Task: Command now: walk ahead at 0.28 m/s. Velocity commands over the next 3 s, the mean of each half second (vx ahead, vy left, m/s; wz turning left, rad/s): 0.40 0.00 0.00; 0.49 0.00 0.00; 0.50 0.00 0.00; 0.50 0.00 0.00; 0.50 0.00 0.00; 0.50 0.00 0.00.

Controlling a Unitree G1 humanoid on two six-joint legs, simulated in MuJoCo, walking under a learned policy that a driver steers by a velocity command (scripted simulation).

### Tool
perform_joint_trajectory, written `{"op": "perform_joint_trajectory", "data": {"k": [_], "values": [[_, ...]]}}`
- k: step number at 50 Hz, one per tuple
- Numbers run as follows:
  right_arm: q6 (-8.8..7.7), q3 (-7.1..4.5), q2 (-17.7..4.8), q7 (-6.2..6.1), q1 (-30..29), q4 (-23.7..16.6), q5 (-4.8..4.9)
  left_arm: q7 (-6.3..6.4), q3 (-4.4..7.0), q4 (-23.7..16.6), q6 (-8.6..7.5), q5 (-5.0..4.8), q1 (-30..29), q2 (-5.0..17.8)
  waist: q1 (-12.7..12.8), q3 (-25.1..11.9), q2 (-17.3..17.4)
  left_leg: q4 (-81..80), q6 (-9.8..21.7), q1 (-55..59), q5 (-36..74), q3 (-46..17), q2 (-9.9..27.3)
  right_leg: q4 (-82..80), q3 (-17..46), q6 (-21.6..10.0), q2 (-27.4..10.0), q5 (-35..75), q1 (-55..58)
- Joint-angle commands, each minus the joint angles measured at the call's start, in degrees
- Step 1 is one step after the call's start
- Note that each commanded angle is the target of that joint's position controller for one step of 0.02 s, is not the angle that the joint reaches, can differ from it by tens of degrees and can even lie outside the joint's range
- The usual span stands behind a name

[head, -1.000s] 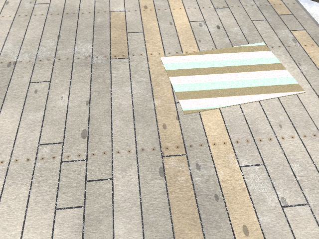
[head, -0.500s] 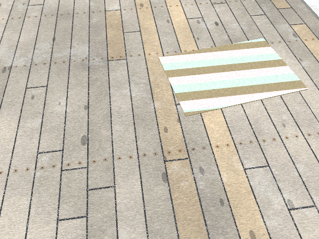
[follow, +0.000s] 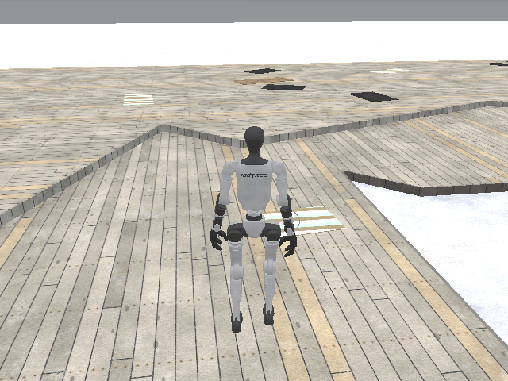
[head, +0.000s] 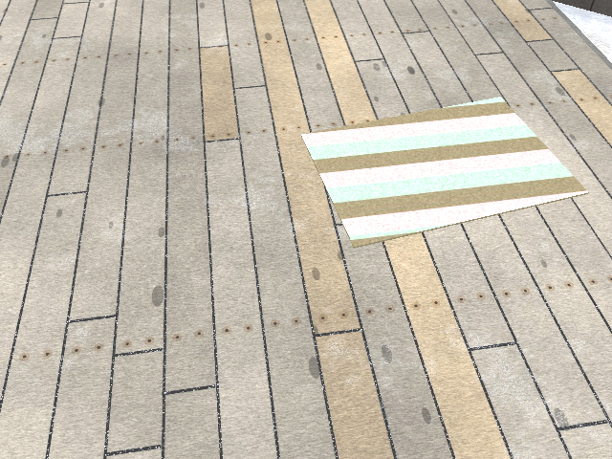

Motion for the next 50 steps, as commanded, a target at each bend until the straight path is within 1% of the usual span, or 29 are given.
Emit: {"op": "perform_joint_trajectory", "data": {"k": [1,2,4,6,7,8,9,10,11,13,14,16,21,24,27,29,31,32,33,34,35,36,37,38,39,40,43,46,50], "values": [[-2.09,-2.0,-8.79,0.51,8.16,-0.27,0.44,-1.1,0.3,-5.33,-3.32,-0.32,-7.45,2.86,-2.72,9.7,7.99,-19.09,10.5,1.55,-15.71,-21.13,14.17,2.48,-0.2,-1.54,-1.17,-1.65,-14.98],[-2.25,-2.39,-10.02,0.75,7.72,-0.53,0.37,-1.42,0.21,-6.11,-3.81,-0.29,-8.48,2.83,-2.31,10.58,9.68,-20.9,12.11,3.36,-12.87,-26.03,18.28,5.67,-1.65,-1.84,-1.59,1.29,-17.51],[-2.49,-2.15,-9.37,1.27,6.17,-1.42,0.35,-1.99,0.16,-6.37,-4.53,-0.39,-7.1,3.2,-0.51,10.81,8.19,-18.8,11.86,3.47,-1.56,-25.63,19.72,5.82,-1.07,-2.81,-2.87,-1.0,-16.85],[-1.91,-2.01,-9.69,1.77,1.81,-3.16,0.53,-2.23,0.8,-4.13,-4.74,-0.9,-0.49,3.97,3.75,8.95,6.68,-14.71,7.9,-2.75,6.15,-16.8,15.22,-3.87,-2.99,-3.42,-1.45,1.95,-2.73],[-1.86,-1.91,-10.08,1.9,-2.06,-4.88,0.3,-2.12,1.96,-1.32,-4.47,-0.69,7.22,5.79,7.46,6.01,5.07,-9.01,5.34,-10.16,16.5,-11.07,10.88,-6.96,-1.79,-3.95,-0.43,5.88,11.18],[-2.33,-1.33,-8.26,1.94,-6.34,-7.29,0.52,-1.89,3.83,1.3,-4.25,-0.18,17.57,10.92,11.65,3.37,-5.21,10.5,1.07,-20.31,25.54,-1.28,3.07,-15.1,13.78,-8.03,-8.62,2.35,22.83],[-3.57,-0.33,-4.42,1.91,-5.08,-8.69,0.22,-2.24,4.53,1.71,-4.16,0.23,23.86,14.92,11.77,-0.83,-18.51,31.24,-1.38,-33.34,4.23,1.04,-3.09,-23.87,38.19,-14.82,-21.62,4.79,33.31],[-4.36,-0.78,-6.26,2.2,-5.88,-9.09,0.77,-2.23,2.52,0.68,-4.57,1.22,18.8,9.46,8.26,0.86,-11.23,41.6,0.37,-39.38,-2.22,-5.63,-0.54,-23.65,40.59,-14.59,-24.2,7.9,31.37],[-4.61,-0.96,-7.06,2.72,-5.95,-9.12,1.51,-2.27,1.43,-1.07,-4.74,1.31,13.88,6.43,5.76,3.56,-6.29,44.35,2.05,-41.22,2.04,-6.73,2.18,-22.94,32.63,-12.49,-22.68,12.23,28.47],[-4.36,-1.83,-7.88,2.7,-7.25,-9.38,0.52,-2.9,0.24,-2.75,-4.24,1.47,8.98,5.03,2.69,4.29,-0.06,39.74,2.98,-39.9,11.12,-4.27,6.18,-24.53,19.75,-8.51,-17.51,20.25,24.15],[-3.92,-2.1,-7.56,2.78,-7.22,-9.56,0.36,-2.83,-0.02,-2.65,-3.9,1.66,9.02,5.16,1.98,4.3,-2.77,37.14,2.6,-36.9,13.03,-3.54,7.35,-24.98,15.93,-7.62,-16.39,24.41,21.3],[-2.87,-1.99,-5.91,3.26,-8.12,-9.91,0.32,-2.3,-0.55,-2.03,-3.13,1.69,11.39,4.63,1.55,4.9,-4.06,33.89,1.15,-36.02,14.91,-1.27,7.58,-25.76,10.4,-6.39,-13.79,30.09,19.27],[-2.5,-0.49,-4.16,3.39,-23.54,-16.26,-0.3,-0.62,-0.41,-3.36,-2.7,2.11,11.78,8.24,3.67,8.7,-3.44,11.6,-1.42,-32.39,26.37,2.21,5.68,-30.0,5.25,-5.97,-11.49,31.37,11.24],[-2.6,-0.2,-5.35,4.18,-28.97,-18.28,0.28,-0.42,0.09,-2.77,-2.95,1.28,14.91,9.41,4.74,9.38,-4.36,2.96,-0.82,-28.78,29.87,2.97,3.94,-31.33,4.67,-6.11,-12.94,29.1,13.48],[-3.04,-0.36,-6.97,5.18,-31.44,-20.05,0.48,-0.43,0.53,-2.38,-2.68,0.87,15.27,9.53,3.48,9.13,-4.56,-1.95,1.61,-28.18,28.26,2.14,3.11,-28.01,3.8,-5.27,-15.4,36.02,20.82],[-3.26,-1.44,-9.49,5.36,-27.2,-19.47,0.31,-0.41,1.14,-2.91,-2.2,1.34,13.92,11.02,0.08,4.11,-6.68,-2.02,3.55,-20.77,24.42,3.46,0.36,-20.67,3.01,-4.03,-16.1,54.57,25.01],[-2.93,-3.74,-13.94,4.71,-10.57,-14.83,0.48,-0.6,1.21,-3.88,-1.23,2.05,11.51,11.31,-8.55,-6.09,-8.05,-2.16,6.58,0.9,23.2,4.23,-1.78,-0.41,0.62,-1.74,-13.12,65.26,20.48],[-2.52,-4.77,-18.31,3.99,0.13,-12.53,-0.51,-0.85,0.27,-5.53,-1.3,2.89,11.62,9.05,-11.09,-14.59,-1.07,-0.48,10.22,20.4,20.78,-9.85,10.18,18.93,-0.8,-0.36,-9.44,44.66,5.2],[-2.57,-4.63,-19.69,4.58,2.64,-11.23,-1.77,-1.85,-2.08,-5.02,-2.68,1.79,20.39,-0.43,-5.12,-24.54,15.31,-10.0,20.09,36.68,6.11,-40.95,23.89,39.1,3.81,2.31,2.3,-5.77,-15.2],[-2.7,-3.35,-14.39,4.65,0.76,-11.17,-1.28,-2.23,-0.69,-4.96,-4.42,0.02,15.65,5.89,-7.14,-20.68,10.54,-15.94,17.49,33.02,1.14,-44.87,21.76,46.12,10.49,0.7,0.04,-7.48,-21.22],[-2.95,-2.62,-12.17,4.54,-5.39,-11.88,-0.69,-2.21,0.21,-7.58,-5.19,-1.22,8.98,9.13,-5.58,-10.16,8.25,-17.13,14.36,23.57,4.92,-34.51,20.08,46.26,8.0,-0.04,-3.04,-2.78,-25.13],[-3.32,-2.0,-10.85,4.74,-10.84,-13.03,-0.81,-1.61,0.38,-8.69,-5.45,-0.89,5.33,9.77,-3.38,-5.92,1.04,-18.89,12.7,13.06,12.95,-26.88,18.33,43.16,6.77,-0.18,-6.3,3.18,-22.01],[-3.66,-1.52,-9.45,5.17,-13.68,-13.22,-1.54,-0.99,1.08,-8.88,-4.97,0.05,3.83,9.58,-1.09,-2.89,-1.67,-20.59,11.32,4.87,18.74,-21.17,15.92,40.01,5.88,-0.23,-8.26,6.35,-18.73],[-3.97,-1.29,-8.97,5.4,-14.44,-12.75,-2.16,-0.87,1.08,-8.72,-4.06,0.43,6.44,7.93,1.38,-3.04,0.96,-22.09,11.54,0.52,20.57,-18.07,14.83,38.11,6.58,-0.19,-9.98,7.88,-14.85],[-4.07,-1.01,-7.92,5.7,-13.93,-12.06,-2.0,-0.78,1.07,-8.37,-3.29,0.6,7.72,6.7,2.14,-2.25,1.35,-23.07,11.6,-1.76,23.09,-15.41,13.53,36.11,6.4,-0.07,-10.53,7.79,-13.27],[-4.04,-1.05,-8.39,5.56,-13.08,-11.25,-1.76,-0.69,1.08,-8.47,-2.65,0.45,8.4,5.68,2.92,-1.54,2.43,-24.6,12.06,-3.64,21.54,-13.5,13.1,33.8,5.89,0.36,-10.97,7.82,-13.2],[-3.94,-1.54,-11.3,4.23,-10.07,-9.95,-1.81,-0.24,1.63,-11.19,-1.74,1.07,1.17,7.11,2.09,2.33,1.99,-27.61,12.31,-5.58,20.57,-10.53,12.62,25.56,4.86,2.29,-12.23,13.91,-19.15],[-3.33,-1.74,-12.35,3.07,-6.25,-9.06,-1.51,-0.48,1.84,-13.27,-2.09,1.62,-5.42,7.11,0.18,3.13,1.52,-27.89,10.88,-1.82,22.07,-8.51,11.89,14.84,4.18,3.21,-11.78,23.61,-23.49],[-2.86,-1.82,-13.32,2.57,-2.0,-7.82,-0.84,-1.25,1.26,-15.44,-2.67,1.12,-13.45,6.0,-2.62,3.75,2.32,-27.28,8.92,1.73,22.94,-5.19,10.87,2.39,1.71,3.42,-9.12,30.65,-21.27]]}}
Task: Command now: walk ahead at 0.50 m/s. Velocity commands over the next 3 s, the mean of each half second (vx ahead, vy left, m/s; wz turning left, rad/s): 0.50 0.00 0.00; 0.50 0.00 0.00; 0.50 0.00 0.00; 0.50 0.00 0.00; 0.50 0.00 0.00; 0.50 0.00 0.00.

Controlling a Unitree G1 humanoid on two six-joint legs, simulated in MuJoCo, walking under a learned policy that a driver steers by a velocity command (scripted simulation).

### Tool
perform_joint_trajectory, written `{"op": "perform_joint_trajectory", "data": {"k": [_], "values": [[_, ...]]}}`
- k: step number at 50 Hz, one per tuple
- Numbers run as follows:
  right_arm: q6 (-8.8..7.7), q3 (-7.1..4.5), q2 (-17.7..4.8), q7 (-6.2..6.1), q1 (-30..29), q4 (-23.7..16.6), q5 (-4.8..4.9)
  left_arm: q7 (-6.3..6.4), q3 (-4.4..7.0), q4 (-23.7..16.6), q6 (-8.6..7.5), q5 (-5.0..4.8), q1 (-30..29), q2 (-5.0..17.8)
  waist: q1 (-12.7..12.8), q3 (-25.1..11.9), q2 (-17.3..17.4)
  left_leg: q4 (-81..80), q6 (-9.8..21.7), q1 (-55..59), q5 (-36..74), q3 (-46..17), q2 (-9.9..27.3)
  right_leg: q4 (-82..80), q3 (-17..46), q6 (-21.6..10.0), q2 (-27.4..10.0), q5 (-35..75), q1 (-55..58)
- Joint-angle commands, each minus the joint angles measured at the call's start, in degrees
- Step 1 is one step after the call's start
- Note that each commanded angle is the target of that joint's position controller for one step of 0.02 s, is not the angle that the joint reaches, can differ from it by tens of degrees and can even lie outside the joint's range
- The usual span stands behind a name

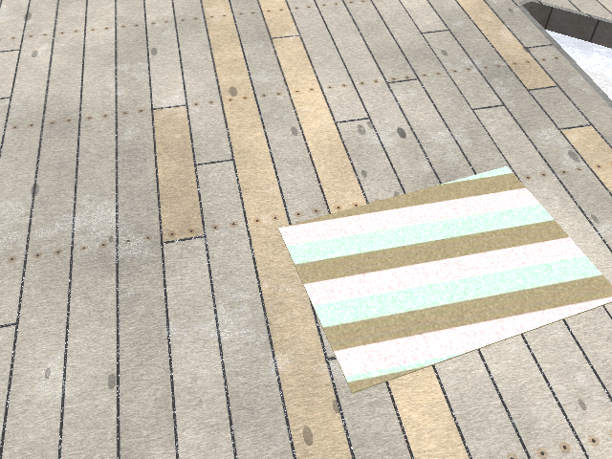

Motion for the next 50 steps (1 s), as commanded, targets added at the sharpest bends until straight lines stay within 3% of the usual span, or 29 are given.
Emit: {"op": "perform_joint_trajectory", "data": {"k": [1,4,7,8,9,10,11,12,13,14,15,16,18,20,23,27,33,35,36,37,38,39,40,41,42,43,44,46,50], "values": [[-0.43,-1.71,-9.2,-0.63,1.24,-2.09,0.53,-0.65,-0.02,-3.97,-0.7,-0.37,-5.79,2.13,-0.05,4.11,4.62,-5.66,7.92,-2.7,7.22,-8.08,15.62,-7.02,-2.19,0.37,1.89,4.57,1.93],[0.37,-1.91,-9.36,-0.69,3.88,-0.75,0.74,-1.7,-0.35,-5.92,-1.07,-0.71,-10.22,2.3,-1.3,5.49,4.72,-2.85,7.77,3.46,8.02,-8.25,17.77,-11.33,-2.47,-0.3,2.81,0.82,0.31],[1.2,-2.48,-10.44,-0.98,3.47,-0.37,0.9,-2.69,-0.11,-6.95,-1.76,-0.91,-9.75,3.72,0.41,4.67,6.15,1.31,6.64,7.28,13.73,-9.02,20.03,-14.3,-3.02,-2.33,4.09,-5.52,3.98],[1.44,-2.64,-10.98,-1.02,2.26,-0.66,0.92,-2.76,0.42,-6.39,-1.96,-0.91,-6.83,4.91,2.36,2.88,7.0,4.44,5.97,7.39,21.37,-8.5,19.8,-15.05,-4.24,-3.23,5.56,-7.23,9.1],[1.72,-2.49,-10.72,-1.02,0.84,-1.07,0.91,-2.63,1.48,-4.53,-2.09,-0.76,-0.48,6.69,5.99,-1.02,6.91,11.86,4.76,6.54,31.61,-6.33,17.62,-16.36,-6.21,-4.56,7.77,-7.22,18.22],[1.79,-1.81,-9.12,-1.01,0.28,-1.83,0.46,-2.17,3.03,-1.31,-2.12,-0.53,10.5,9.97,10.39,-8.08,5.84,24.65,2.91,-0.17,32.23,-3.92,14.5,-14.75,-4.18,-6.92,6.13,-5.64,34.25],[0.99,-0.2,-4.3,-0.64,4.54,-3.42,-0.17,-1.71,4.58,0.43,-1.91,0.78,20.34,16.25,10.85,-18.19,-4.91,47.7,-0.97,-21.2,12.98,-0.37,7.64,-14.72,17.21,-14.49,-9.05,-8.36,58.25],[-0.5,0.71,-1.75,-0.25,6.57,-2.59,0.62,-1.93,3.96,1.32,-1.5,0.24,22.21,14.54,10.08,-24.1,-13.98,61.05,-2.17,-34.83,-21.66,-6.04,1.14,-24.53,38.93,-19.57,-15.79,-16.27,66.42],[-1.6,-0.89,-8.07,-0.01,1.86,-3.46,2.07,-1.99,2.55,0.69,-1.53,-0.25,18.32,10.3,10.27,-16.98,-9.41,66.57,-0.7,-41.08,-20.65,-10.4,5.04,-25.97,33.96,-16.39,-13.53,-20.11,61.16],[-2.05,-1.17,-9.37,-0.03,-2.95,-5.02,2.69,-1.84,1.77,-0.71,-1.45,-0.2,13.15,7.81,9.03,-10.32,-6.13,65.86,0.26,-42.23,-15.58,-8.66,8.19,-26.83,25.04,-13.94,-11.45,-17.62,52.68],[-1.84,-1.33,-8.85,-0.42,-5.2,-5.35,2.06,-2.08,1.12,-1.39,-1.48,0.17,8.67,6.12,6.99,-5.56,-1.5,62.01,0.1,-39.76,-10.58,-7.28,10.74,-29.09,18.63,-12.74,-8.97,-12.86,43.45],[-1.09,-1.8,-8.26,-0.8,-5.08,-5.31,1.16,-2.27,0.65,-1.67,-1.7,0.69,6.41,4.68,4.93,-3.14,-1.35,58.37,0.0,-36.41,-7.34,-7.49,12.64,-31.24,14.71,-11.89,-7.03,-10.34,37.21],[0.4,-1.58,-5.31,-0.89,-2.42,-4.81,0.86,-2.62,0.68,-0.7,-1.94,0.85,6.38,4.72,2.58,-1.93,-2.79,54.9,-0.71,-31.79,-5.25,-7.28,13.7,-33.99,10.49,-12.33,-5.45,-6.11,31.56],[1.24,-1.81,-5.3,-1.17,-4.28,-5.47,0.8,-2.2,0.92,0.39,-2.23,0.77,8.1,5.77,2.25,-0.04,-1.6,51.21,-1.54,-33.66,-1.8,-6.73,13.95,-35.85,7.01,-12.51,-4.44,-2.56,30.1],[1.33,-1.99,-5.25,-1.12,-10.51,-7.68,0.06,-1.15,1.15,1.68,-1.87,0.6,11.46,6.92,3.59,1.52,-0.76,41.57,-2.84,-38.45,6.71,-6.35,13.97,-36.67,4.17,-11.98,-4.02,1.56,32.51],[0.8,-1.4,-3.77,-0.35,-18.66,-9.98,0.43,-0.44,1.06,2.8,-1.43,0.04,14.85,7.42,6.04,3.14,-1.24,27.86,-2.77,-36.1,16.19,-4.02,11.7,-37.5,0.28,-9.97,-2.1,0.05,33.83],[0.01,-0.85,-4.2,1.58,-27.0,-13.56,1.1,0.02,1.56,5.63,-0.02,-0.52,19.93,8.24,7.98,5.83,-1.55,19.05,-0.97,-38.07,11.67,-3.64,9.89,-33.33,0.82,-9.4,-6.28,1.46,44.78],[-0.31,-1.21,-5.45,2.06,-25.45,-13.72,1.16,0.24,1.93,5.71,0.49,-0.63,19.02,8.99,6.24,4.56,-2.49,17.54,0.43,-33.93,7.42,-2.84,8.66,-30.14,0.82,-8.45,-7.25,7.98,46.81],[-0.44,-1.8,-6.73,2.05,-22.38,-13.08,1.09,0.29,2.11,5.44,0.7,-0.62,17.89,9.57,4.29,2.42,-3.41,17.24,1.31,-28.38,5.57,-1.42,6.92,-26.65,0.21,-7.8,-6.83,16.93,46.95],[-0.47,-2.86,-8.48,1.86,-15.58,-11.15,0.93,0.29,2.03,5.16,1.01,-0.59,16.5,9.47,0.44,-1.65,-3.55,16.28,2.66,-18.56,5.88,0.36,4.82,-18.86,-1.56,-6.67,-4.91,25.9,45.58],[-0.41,-4.32,-11.61,1.39,-5.03,-8.04,0.68,0.3,1.38,4.44,1.13,-0.17,16.0,7.96,-3.84,-8.44,-2.09,18.03,4.81,-2.55,7.83,-1.67,6.55,-6.17,-3.84,-4.82,-1.74,24.03,38.32],[-0.22,-5.72,-17.42,0.89,3.92,-6.44,-0.73,-0.13,-0.25,3.15,0.41,0.46,21.37,2.71,-3.39,-18.45,8.99,18.05,12.55,21.78,4.64,-23.84,21.78,16.91,-6.3,-1.23,5.38,2.02,16.62],[0.15,-4.97,-15.49,1.04,5.35,-5.71,0.09,-0.64,-1.2,4.08,-1.14,-0.2,22.94,0.45,-2.73,-24.65,17.57,7.67,17.6,29.14,-2.92,-45.48,28.65,30.26,0.05,0.0,12.12,-34.46,4.09],[0.11,-3.7,-11.72,1.03,1.54,-6.28,0.62,-0.95,0.39,3.06,-2.31,-1.77,17.88,6.42,-3.04,-17.38,13.18,6.23,14.28,23.75,-7.11,-40.18,26.4,35.48,4.12,-1.36,8.21,-33.7,-2.25],[0.11,-3.06,-9.45,0.82,-3.35,-7.5,0.55,-0.89,0.62,1.46,-2.82,-2.47,12.78,7.66,-1.97,-10.4,9.76,5.3,11.9,15.07,-4.93,-31.42,24.35,34.63,2.28,-2.24,5.12,-28.94,-3.67],[-0.03,-2.46,-7.85,1.0,-7.59,-8.03,0.12,-0.47,0.8,1.08,-2.67,-1.87,10.42,7.16,0.12,-5.41,5.13,3.1,10.62,5.49,-0.23,-25.02,22.01,30.47,0.89,-2.19,2.49,-24.04,-1.36],[-0.33,-1.98,-6.33,1.16,-9.85,-8.26,-0.52,-0.03,1.3,1.2,-1.93,-0.96,10.65,6.66,2.3,-3.07,5.09,1.03,9.71,-1.08,2.6,-21.07,20.13,26.75,1.12,-2.2,0.56,-20.98,2.27],[-0.6,-1.96,-6.25,1.47,-10.13,-7.46,-0.69,0.11,1.08,1.86,-0.39,-0.63,13.63,3.55,4.78,-2.07,6.67,-1.82,10.2,-6.9,5.98,-17.09,18.84,23.02,1.12,-1.68,-0.55,-19.19,7.02],[-0.76,-2.44,-8.29,0.27,-6.27,-5.6,-0.35,0.37,1.5,-0.3,0.53,0.19,7.32,3.96,4.15,1.3,4.35,-4.69,10.15,-6.81,11.91,-11.58,17.51,12.6,0.23,0.11,-0.96,-9.75,1.16]]}}
Over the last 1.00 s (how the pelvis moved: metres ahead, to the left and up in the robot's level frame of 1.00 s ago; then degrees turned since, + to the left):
0.48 0.02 0.02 0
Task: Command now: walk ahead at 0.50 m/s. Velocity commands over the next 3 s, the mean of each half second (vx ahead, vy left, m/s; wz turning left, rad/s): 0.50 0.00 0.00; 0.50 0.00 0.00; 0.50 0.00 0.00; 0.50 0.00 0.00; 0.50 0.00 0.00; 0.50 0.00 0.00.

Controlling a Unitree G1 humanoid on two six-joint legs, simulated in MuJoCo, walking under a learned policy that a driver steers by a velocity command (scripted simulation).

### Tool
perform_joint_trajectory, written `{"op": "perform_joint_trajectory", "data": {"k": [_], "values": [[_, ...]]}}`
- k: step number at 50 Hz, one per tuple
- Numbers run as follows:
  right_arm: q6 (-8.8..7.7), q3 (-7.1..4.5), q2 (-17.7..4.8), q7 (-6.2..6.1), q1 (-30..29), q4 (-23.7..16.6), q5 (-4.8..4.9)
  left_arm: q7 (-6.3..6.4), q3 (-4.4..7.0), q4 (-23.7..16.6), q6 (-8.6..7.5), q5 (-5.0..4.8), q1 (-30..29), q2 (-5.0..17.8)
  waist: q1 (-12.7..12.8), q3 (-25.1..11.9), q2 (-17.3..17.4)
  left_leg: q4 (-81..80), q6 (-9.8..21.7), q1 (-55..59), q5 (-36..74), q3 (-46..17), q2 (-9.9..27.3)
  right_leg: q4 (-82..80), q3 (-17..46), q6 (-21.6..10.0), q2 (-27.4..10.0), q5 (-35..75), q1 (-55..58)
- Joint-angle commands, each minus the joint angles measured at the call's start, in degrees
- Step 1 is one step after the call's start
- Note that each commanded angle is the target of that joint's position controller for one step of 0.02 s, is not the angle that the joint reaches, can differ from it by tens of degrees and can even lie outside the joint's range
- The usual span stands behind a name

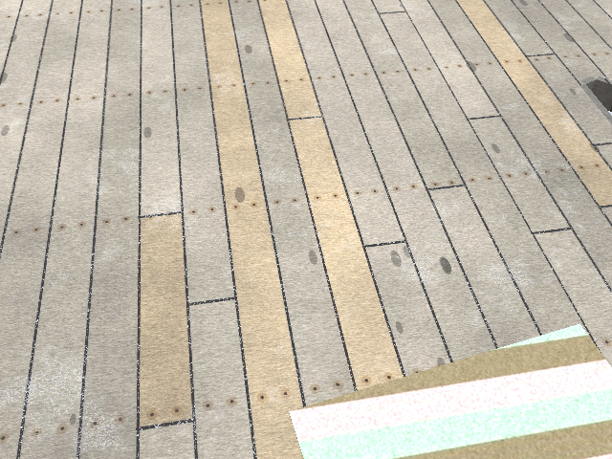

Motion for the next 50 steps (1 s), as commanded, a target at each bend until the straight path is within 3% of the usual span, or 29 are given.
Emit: {"op": "perform_joint_trajectory", "data": {"k": [1,5,10,13,14,15,16,17,18,19,20,21,22,23,25,29,33,38,41,42,43,44,45,46,47,48,49,50], "values": [[-0.79,-1.64,-8.68,-1.05,-0.98,-2.63,0.12,0.07,0.78,-2.68,0.14,0.67,0.4,2.47,2.04,0.55,5.13,-11.28,9.7,1.04,10.37,-11.72,16.0,-7.87,1.4,1.14,-1.96,9.45,-4.1],[-0.41,-1.53,-8.78,-1.71,2.37,-1.31,0.79,-0.7,0.24,-4.76,-0.33,0.32,-7.54,1.42,-0.44,2.26,5.22,-11.88,7.57,2.68,9.53,-7.54,13.93,-21.02,-0.82,1.2,0.35,19.09,-2.14],[0.64,-1.91,-9.52,-1.92,7.2,1.41,1.27,-2.16,-0.39,-7.72,-0.87,-0.3,-15.09,1.62,-2.73,4.62,5.4,-8.71,7.21,11.52,9.62,-7.81,17.14,-28.77,-1.33,0.16,1.95,16.11,-3.76],[1.44,-2.44,-10.52,-2.25,6.44,1.85,1.49,-2.93,0.04,-8.3,-1.42,-0.42,-13.64,3.43,-0.56,3.35,6.72,-4.14,5.86,15.46,17.88,-8.31,19.05,-31.19,-2.14,-1.97,3.46,9.76,0.58],[1.68,-2.58,-11.02,-2.3,5.11,1.58,1.55,-2.92,0.68,-7.49,-1.57,-0.34,-10.07,4.73,1.74,1.04,7.54,-0.04,5.08,15.41,27.03,-7.47,18.44,-31.9,-3.7,-2.96,5.23,8.39,6.7],[1.98,-2.3,-10.32,-2.29,3.93,1.28,1.58,-2.71,1.9,-5.04,-1.61,-0.12,-2.27,6.72,5.77,-3.59,7.01,8.93,3.74,13.62,35.15,-5.18,15.77,-33.05,-5.49,-4.42,7.29,9.21,17.62],[2.0,-1.47,-8.56,-2.3,3.68,0.26,1.02,-2.21,3.31,-2.15,-1.6,0.4,8.76,10.36,9.75,-11.4,4.31,23.48,1.74,4.15,29.01,-2.81,12.68,-30.59,0.05,-7.4,2.26,10.9,35.16],[0.89,0.55,-2.09,-1.69,10.16,-0.63,0.51,-1.92,4.8,-0.54,-1.22,1.08,16.23,16.41,8.31,-20.37,-9.34,47.2,-2.74,-20.01,3.33,-0.73,3.01,-33.67,26.01,-16.77,-12.77,2.94,58.61],[-0.67,0.44,-3.48,-1.31,9.11,0.13,1.21,-2.06,3.32,-0.41,-1.09,0.61,16.72,12.23,8.74,-23.9,-11.77,56.28,-2.33,-28.46,-23.95,-9.44,0.56,-42.27,40.59,-18.47,-15.87,-2.42,60.92],[-1.56,-0.95,-8.52,-1.02,3.62,-1.34,2.84,-1.96,2.22,-1.2,-1.19,0.18,11.54,8.9,8.24,-15.15,-8.42,60.16,-1.04,-34.07,-21.55,-10.54,4.41,-42.86,32.37,-14.93,-13.66,-4.78,54.23],[-1.82,-0.99,-8.89,-1.19,-0.2,-2.32,3.09,-1.87,1.54,-2.57,-1.18,0.26,6.45,6.87,6.78,-9.51,-4.44,58.26,-0.37,-33.86,-16.0,-8.77,7.71,-44.05,24.44,-12.79,-11.49,-2.1,45.36],[-1.38,-1.35,-8.42,-1.71,-2.8,-2.48,2.11,-2.21,0.73,-3.02,-1.17,0.74,2.51,4.53,5.05,-4.48,-0.1,54.18,-0.15,-31.24,-11.56,-7.6,9.82,-46.52,18.16,-10.83,-8.42,1.92,36.18],[-0.61,-1.62,-7.34,-2.0,-0.96,-2.34,1.81,-2.29,0.52,-3.12,-1.45,1.35,0.74,4.13,2.53,-3.33,-3.13,51.0,-0.35,-27.28,-8.52,-8.19,11.59,-48.34,15.03,-10.73,-7.57,4.45,30.64],[0.13,-1.55,-6.31,-2.04,0.39,-1.79,1.47,-2.57,0.29,-2.87,-1.66,1.42,0.58,3.2,1.63,-2.63,-3.08,49.48,-0.6,-24.25,-7.48,-8.2,12.19,-49.57,12.59,-10.61,-6.28,8.26,27.57],[1.19,-1.5,-4.73,-2.26,0.61,-1.78,1.46,-2.27,0.67,-1.86,-1.99,1.25,1.74,4.67,0.55,-1.66,-2.21,46.08,-1.47,-23.81,-5.1,-7.6,12.7,-52.36,9.74,-11.52,-5.63,8.4,24.67],[1.38,-1.71,-4.78,-2.19,-7.21,-4.47,0.56,-0.89,0.97,-0.26,-1.79,0.99,5.73,6.45,1.99,0.93,-0.73,33.3,-3.34,-30.0,6.33,-7.21,12.62,-54.0,5.71,-11.09,-5.17,13.48,27.19],[0.89,-1.02,-3.41,-1.33,-14.97,-6.53,0.99,-0.33,0.94,1.03,-1.44,0.38,9.18,6.91,4.39,2.58,-1.08,20.55,-3.43,-27.6,14.94,-4.77,10.14,-54.51,1.73,-9.32,-3.52,12.82,28.76],[0.33,-0.46,-3.9,0.21,-21.54,-9.33,1.56,-0.04,1.41,3.56,-0.27,-0.18,13.39,7.56,6.03,4.89,-1.28,13.28,-2.02,-28.93,11.34,-4.73,8.77,-51.02,1.88,-8.83,-7.02,13.89,37.6],[-0.18,-1.18,-6.26,0.79,-18.17,-9.22,1.63,0.23,1.98,3.66,0.51,-0.35,11.86,8.74,3.0,2.58,-2.85,11.2,0.24,-21.86,5.01,-3.21,6.59,-45.38,1.84,-7.27,-8.28,25.72,40.75],[-0.28,-2.06,-7.75,0.68,-12.84,-7.78,1.45,0.26,2.0,3.36,0.81,-0.44,10.4,8.9,-0.21,-0.72,-3.2,10.19,1.41,-13.76,4.54,-1.32,4.54,-39.16,0.3,-6.22,-6.83,35.37,40.13],[-0.24,-3.55,-10.58,0.3,-2.9,-4.61,1.25,0.26,1.42,2.98,1.04,-0.21,9.98,7.43,-4.38,-6.78,-1.93,10.69,3.14,0.25,5.66,-1.17,4.0,-27.61,-2.05,-4.54,-3.58,38.19,35.68],[-0.07,-4.75,-15.3,-0.31,7.52,-2.61,0.52,0.29,0.37,1.53,1.02,1.06,11.21,5.2,-6.84,-15.83,6.44,11.8,6.99,18.32,6.04,-15.28,15.77,-8.03,-4.92,-2.31,0.56,19.96,22.76],[0.04,-4.92,-17.47,0.24,9.24,-1.42,0.63,-0.43,-1.65,1.69,-0.38,0.62,18.02,-2.36,-2.52,-22.21,21.43,2.83,15.7,34.07,-6.8,-42.78,26.22,9.16,-1.06,0.45,11.18,-18.68,1.44],[-0.12,-3.32,-11.82,0.28,7.58,-2.1,1.15,-0.71,-0.24,1.96,-1.72,-0.8,13.48,4.27,-4.45,-19.0,14.56,-0.38,13.31,31.84,-13.2,-43.62,24.48,15.64,5.64,-0.7,8.11,-20.21,-5.06],[-0.34,-2.61,-9.5,0.04,2.66,-3.11,1.18,-0.85,0.43,0.19,-2.53,-1.85,7.94,6.77,-3.88,-11.4,11.63,-1.06,10.72,24.64,-10.49,-35.09,22.82,16.0,4.35,-1.77,5.32,-14.96,-8.38],[-0.44,-2.11,-8.46,0.02,-1.81,-4.13,0.73,-0.42,0.45,-0.26,-2.68,-1.65,5.23,6.48,-2.09,-7.44,6.2,-2.43,9.59,16.28,-4.2,-28.86,20.97,13.52,2.82,-1.83,2.23,-9.41,-6.1],[-0.52,-1.73,-7.13,0.12,-4.44,-4.43,0.07,-0.07,0.85,-0.38,-2.34,-0.73,4.18,6.01,-0.46,-4.25,4.74,-4.24,9.43,9.13,0.42,-24.59,19.45,10.29,2.4,-1.6,0.49,-6.08,-3.69],[-0.76,-1.33,-6.05,0.27,-5.03,-4.26,-0.53,-0.05,1.01,-0.15,-1.71,-0.37,5.31,5.26,1.21,-3.7,6.08,-5.18,9.07,5.1,5.81,-21.43,18.13,8.35,2.91,-1.59,-0.86,-4.4,0.19]]}}
Over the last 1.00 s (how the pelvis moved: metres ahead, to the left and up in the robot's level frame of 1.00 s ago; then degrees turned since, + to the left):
0.57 0.00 0.00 0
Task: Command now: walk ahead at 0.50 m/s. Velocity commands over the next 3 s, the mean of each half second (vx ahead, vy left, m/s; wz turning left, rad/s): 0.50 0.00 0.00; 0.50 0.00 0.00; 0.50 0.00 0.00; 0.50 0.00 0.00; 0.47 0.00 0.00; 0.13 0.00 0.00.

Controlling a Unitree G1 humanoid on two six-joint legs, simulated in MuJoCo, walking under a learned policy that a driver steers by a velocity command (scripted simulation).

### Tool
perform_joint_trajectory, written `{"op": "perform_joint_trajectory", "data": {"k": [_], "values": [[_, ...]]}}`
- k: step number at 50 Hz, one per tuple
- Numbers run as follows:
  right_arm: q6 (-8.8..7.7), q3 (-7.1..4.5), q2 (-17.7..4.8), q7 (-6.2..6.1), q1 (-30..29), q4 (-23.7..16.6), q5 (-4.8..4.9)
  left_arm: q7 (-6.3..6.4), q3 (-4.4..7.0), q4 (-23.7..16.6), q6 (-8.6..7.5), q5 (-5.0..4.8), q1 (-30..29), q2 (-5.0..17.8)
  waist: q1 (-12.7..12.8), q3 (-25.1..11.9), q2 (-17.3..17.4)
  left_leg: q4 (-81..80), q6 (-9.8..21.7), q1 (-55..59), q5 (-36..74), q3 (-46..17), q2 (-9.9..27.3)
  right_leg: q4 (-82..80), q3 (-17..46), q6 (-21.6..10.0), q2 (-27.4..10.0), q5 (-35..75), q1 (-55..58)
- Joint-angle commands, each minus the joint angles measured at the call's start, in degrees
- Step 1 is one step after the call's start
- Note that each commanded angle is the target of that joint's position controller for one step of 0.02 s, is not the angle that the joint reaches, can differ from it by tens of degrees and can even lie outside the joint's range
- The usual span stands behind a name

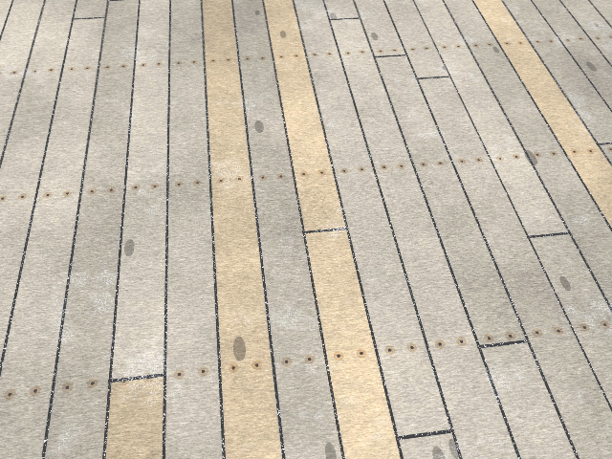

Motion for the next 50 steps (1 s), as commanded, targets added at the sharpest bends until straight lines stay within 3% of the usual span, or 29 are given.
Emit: {"op": "perform_joint_trajectory", "data": {"k": [1,4,7,11,16,19,20,21,22,23,24,25,26,27,28,29,31,34,38,42,44,46,47,48,49,50], "values": [[-0.83,-0.83,-5.26,0.03,2.29,-1.44,-0.79,0.36,1.45,-3.45,-0.13,0.29,0.69,4.18,0.34,-4.9,6.02,-16.61,9.8,13.29,5.46,-19.38,15.85,-0.8,3.08,-0.38,-6.28,5.61,-12.34],[-1.07,-1.21,-7.23,-0.75,4.56,-0.24,-0.33,0.62,1.51,-4.45,1.15,0.66,-2.48,3.37,0.49,-1.86,4.77,-20.04,10.4,11.0,8.14,-15.16,15.25,-7.63,2.19,1.02,-7.04,10.17,-15.23],[-0.59,-1.28,-7.89,-1.72,7.22,0.81,-0.11,0.41,1.61,-6.26,1.09,1.29,-8.06,3.25,-0.7,-0.31,3.95,-21.07,9.26,12.86,10.58,-11.53,13.98,-17.28,1.58,2.28,-6.6,19.63,-18.81],[-0.27,-1.18,-8.24,-2.15,10.51,2.12,0.36,-0.44,0.87,-8.28,0.62,0.9,-15.57,1.91,-3.04,1.36,4.49,-21.66,7.53,13.93,10.17,-7.21,12.14,-29.49,-0.88,2.27,-4.27,28.66,-16.12],[0.98,-1.5,-8.75,-2.35,15.1,4.78,0.8,-1.99,0.22,-11.21,0.02,0.35,-22.71,2.19,-5.0,3.82,4.74,-18.13,7.25,23.18,12.31,-7.2,15.46,-36.6,-1.42,0.93,-2.67,25.07,-18.15],[1.75,-2.07,-10.0,-2.69,13.66,4.93,0.99,-2.69,0.86,-11.34,-0.49,0.24,-19.87,4.38,-2.03,1.63,6.39,-12.67,5.75,26.74,24.64,-7.15,16.98,-38.73,-2.64,-1.36,-0.62,18.84,-11.91],[1.99,-2.19,-10.43,-2.73,12.24,4.62,1.1,-2.61,1.65,-10.16,-0.58,0.42,-15.2,5.87,0.81,-1.44,7.25,-7.45,4.91,26.34,34.56,-6.07,16.09,-39.37,-4.41,-2.48,1.4,18.11,-4.4],[2.25,-1.75,-9.32,-2.73,11.27,4.25,1.04,-2.28,3.08,-7.13,-0.53,0.61,-5.76,8.39,5.22,-6.95,6.36,2.97,3.36,23.02,39.12,-3.82,13.09,-39.84,-5.31,-4.18,2.69,19.57,8.59],[2.23,-0.86,-7.62,-2.76,11.56,2.89,0.16,-1.71,4.31,-4.71,-0.44,1.38,5.24,12.5,8.61,-15.42,0.96,20.43,1.32,10.47,24.67,-1.49,9.7,-37.67,5.54,-7.87,-6.86,20.82,27.32],[0.85,1.48,0.45,-1.97,18.79,2.57,0.02,-1.86,5.01,-3.23,-0.16,1.31,9.21,16.43,4.75,-23.27,-14.38,41.11,-2.44,-12.85,-15.3,-2.59,-1.55,-44.12,33.69,-17.64,-20.18,10.04,46.82],[-0.63,0.36,-4.86,-1.57,15.25,3.17,1.37,-1.8,3.36,-3.5,-0.05,0.82,8.79,10.87,6.69,-23.14,-10.68,48.73,-1.52,-19.78,-23.92,-10.5,0.03,-49.36,39.49,-16.59,-19.66,2.77,46.35],[-1.56,-0.54,-8.22,-1.37,9.47,1.25,2.75,-1.52,2.55,-4.57,-0.22,0.68,3.25,8.36,6.15,-14.17,-8.41,50.1,-0.45,-24.2,-19.98,-9.74,3.2,-50.32,30.78,-13.72,-17.78,3.92,38.93],[-1.81,-0.56,-8.27,-1.71,6.13,0.55,2.75,-1.44,1.97,-5.75,-0.34,1.11,-1.31,6.84,4.54,-9.58,-3.3,47.62,-0.14,-22.54,-14.52,-8.21,6.34,-51.82,23.96,-12.14,-15.69,8.48,30.18],[-1.38,-1.04,-7.9,-2.17,3.91,0.43,1.62,-1.75,1.28,-6.03,-0.47,1.73,-4.53,4.65,2.84,-5.05,-0.04,43.59,-0.03,-19.78,-10.93,-7.44,8.14,-53.96,18.46,-10.5,-13.0,13.72,21.71],[-0.64,-1.21,-6.82,-2.29,6.26,0.65,1.42,-1.78,1.05,-6.0,-0.76,2.37,-5.75,4.32,0.29,-4.92,-3.14,41.31,-0.14,-15.76,-8.63,-8.19,9.7,-55.4,15.93,-10.68,-12.58,16.35,17.25],[0.04,-1.13,-5.73,-2.33,7.44,1.11,1.13,-2.05,0.88,-5.71,-0.95,2.25,-5.53,3.64,-0.38,-4.25,-2.79,39.64,-0.37,-13.51,-8.26,-8.14,10.09,-56.51,13.96,-10.74,-11.67,19.85,14.83],[1.12,-1.06,-4.23,-2.55,6.9,0.85,1.14,-1.72,1.22,-4.8,-1.16,1.85,-4.43,5.23,-1.38,-2.7,-2.08,35.24,-1.24,-13.78,-6.52,-7.53,10.91,-59.43,11.16,-11.35,-11.23,18.52,11.74],[1.5,-1.22,-4.61,-2.55,0.64,-1.34,0.27,-0.67,1.62,-3.77,-1.04,1.72,-1.59,7.14,-0.2,-0.26,-0.95,25.8,-2.92,-19.0,2.5,-7.05,11.04,-61.31,7.94,-11.13,-10.85,21.63,12.7],[1.0,-0.65,-3.2,-1.77,-6.91,-3.37,0.46,-0.03,1.5,-2.55,-0.62,1.2,1.71,7.34,1.93,1.13,-1.53,12.09,-3.18,-16.85,13.99,-4.69,8.71,-61.63,2.33,-8.54,-7.94,23.02,13.55],[0.71,0.0,-3.09,-0.74,-13.56,-5.55,1.03,0.08,1.67,-0.33,0.07,0.71,6.22,7.8,4.23,2.96,-1.64,5.06,-2.73,-17.22,14.31,-3.74,7.05,-59.95,1.72,-8.27,-9.76,22.53,19.72],[0.36,0.08,-3.63,-0.04,-15.44,-6.77,1.2,0.25,1.95,0.5,0.72,0.56,7.25,8.22,4.21,3.52,-2.01,2.91,-1.69,-18.03,11.1,-4.05,6.69,-57.69,2.27,-7.85,-11.76,24.51,23.92],[0.0,-0.27,-5.04,0.46,-14.06,-7.01,1.31,0.47,2.33,0.7,1.29,0.44,6.62,9.01,2.53,2.48,-3.05,1.39,-0.24,-14.89,6.79,-3.53,5.69,-54.57,2.59,-6.84,-13.12,30.46,26.67],[-0.15,-0.82,-6.31,0.5,-11.11,-6.4,1.25,0.54,2.49,0.45,1.54,0.41,5.49,9.52,0.6,0.53,-3.91,0.89,0.66,-9.88,4.87,-2.23,4.14,-51.16,1.99,-6.14,-12.8,38.77,27.11],[-0.21,-1.85,-7.98,0.35,-4.42,-4.45,1.04,0.58,2.38,0.15,1.84,0.32,4.11,9.31,-3.15,-3.41,-3.99,-0.26,2.0,-0.39,5.16,-0.44,2.18,-43.65,0.15,-4.95,-10.9,47.66,25.97],[-0.18,-3.33,-11.15,-0.09,5.99,-1.3,0.69,0.63,1.69,-0.52,1.98,0.68,3.8,7.62,-7.2,-10.2,-2.39,1.49,4.13,15.21,6.82,-2.3,3.81,-31.23,-2.19,-3.14,-7.73,46.3,19.25],[0.01,-4.72,-16.95,-0.55,14.83,0.29,-0.51,0.26,0.09,-1.91,1.3,1.52,8.86,2.64,-6.89,-20.0,8.54,1.6,11.76,38.95,3.79,-24.01,18.7,-8.65,-4.94,0.61,-0.75,25.26,-1.81]]}}
Over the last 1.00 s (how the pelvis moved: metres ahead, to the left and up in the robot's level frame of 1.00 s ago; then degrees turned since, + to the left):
0.57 0.00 -0.01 0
